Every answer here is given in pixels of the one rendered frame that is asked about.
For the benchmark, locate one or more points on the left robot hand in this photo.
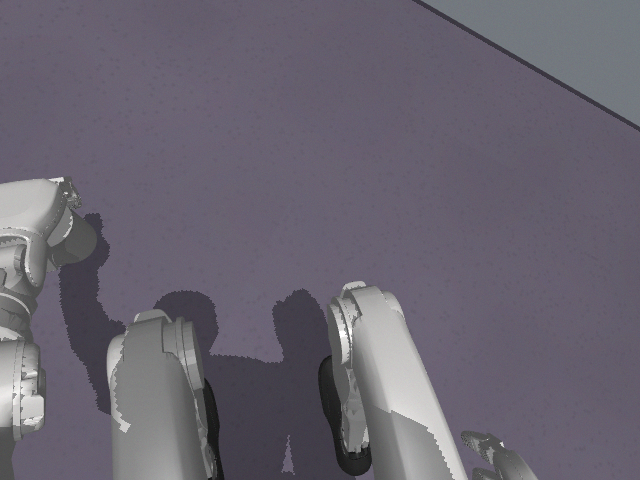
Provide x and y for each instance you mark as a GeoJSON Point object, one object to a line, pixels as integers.
{"type": "Point", "coordinates": [37, 206]}

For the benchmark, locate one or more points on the can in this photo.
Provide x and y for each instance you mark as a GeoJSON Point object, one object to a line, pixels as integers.
{"type": "Point", "coordinates": [73, 238]}

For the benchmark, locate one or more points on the right robot foot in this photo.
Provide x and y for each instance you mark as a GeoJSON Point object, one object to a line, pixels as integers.
{"type": "Point", "coordinates": [354, 464]}

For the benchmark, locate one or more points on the right robot hand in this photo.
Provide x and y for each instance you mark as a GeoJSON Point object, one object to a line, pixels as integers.
{"type": "Point", "coordinates": [508, 465]}

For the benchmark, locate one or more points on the left robot arm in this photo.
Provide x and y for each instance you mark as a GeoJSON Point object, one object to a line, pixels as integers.
{"type": "Point", "coordinates": [23, 264]}

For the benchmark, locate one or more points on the left robot foot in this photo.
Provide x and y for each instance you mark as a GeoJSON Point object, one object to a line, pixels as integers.
{"type": "Point", "coordinates": [213, 431]}

